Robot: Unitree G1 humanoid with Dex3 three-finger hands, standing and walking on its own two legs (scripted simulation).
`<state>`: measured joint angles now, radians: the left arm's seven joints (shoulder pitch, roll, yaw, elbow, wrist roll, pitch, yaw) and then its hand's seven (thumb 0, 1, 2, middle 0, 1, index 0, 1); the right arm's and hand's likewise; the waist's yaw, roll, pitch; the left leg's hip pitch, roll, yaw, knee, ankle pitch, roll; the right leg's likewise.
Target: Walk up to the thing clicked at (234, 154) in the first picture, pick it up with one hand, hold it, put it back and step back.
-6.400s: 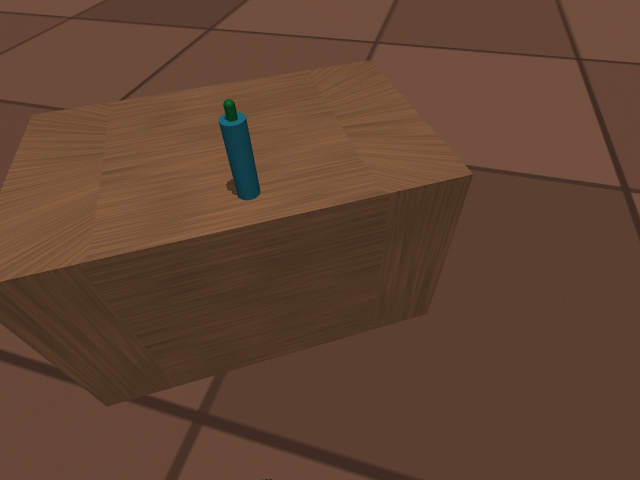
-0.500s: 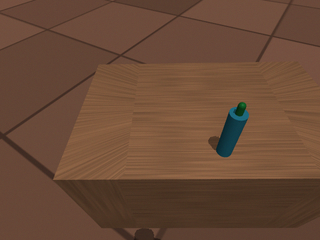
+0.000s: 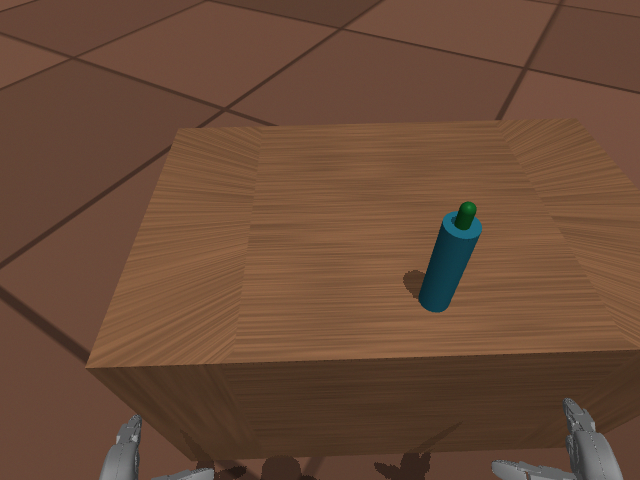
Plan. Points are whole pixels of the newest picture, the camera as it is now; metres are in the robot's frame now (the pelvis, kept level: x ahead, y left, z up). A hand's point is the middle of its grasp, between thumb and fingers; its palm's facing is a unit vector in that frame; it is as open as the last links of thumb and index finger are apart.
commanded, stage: rise first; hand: right
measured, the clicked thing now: (449, 258) +0.44 -0.18 -0.01
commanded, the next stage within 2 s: go down in 1.08 s
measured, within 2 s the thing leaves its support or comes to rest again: neither
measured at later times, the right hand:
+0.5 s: hand (567, 440) +0.18 -0.26 -0.02, palm faces +0.27 +0.90 -0.34, open 17.6 cm
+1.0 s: hand (597, 446) +0.17 -0.26 +0.02, palm faces +0.31 +0.88 -0.37, open 17.6 cm
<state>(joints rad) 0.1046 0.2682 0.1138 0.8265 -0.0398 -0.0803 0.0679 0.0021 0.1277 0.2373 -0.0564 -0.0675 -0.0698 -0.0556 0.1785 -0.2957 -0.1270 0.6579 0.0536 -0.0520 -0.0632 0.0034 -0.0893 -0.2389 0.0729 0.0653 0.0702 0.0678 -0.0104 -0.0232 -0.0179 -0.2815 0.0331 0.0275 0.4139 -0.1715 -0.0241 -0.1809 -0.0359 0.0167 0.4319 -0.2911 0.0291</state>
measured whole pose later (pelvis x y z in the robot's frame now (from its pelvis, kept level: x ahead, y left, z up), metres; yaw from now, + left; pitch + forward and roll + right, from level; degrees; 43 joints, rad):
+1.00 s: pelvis -0.02 +0.00 +0.00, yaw -1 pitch -4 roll +0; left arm 0.22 0.22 0.12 0.67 -0.01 -0.12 0.06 -0.01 -0.53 0.06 -0.06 -0.06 -0.06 -0.05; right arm 0.38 -0.30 -0.22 0.12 0.03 -0.15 -0.05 -0.01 0.57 -0.03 0.06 0.05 0.06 0.06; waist -0.03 -0.03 0.05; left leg -0.18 0.05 0.04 0.40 -0.16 -0.03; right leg -0.08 -0.02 0.03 0.41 -0.26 0.03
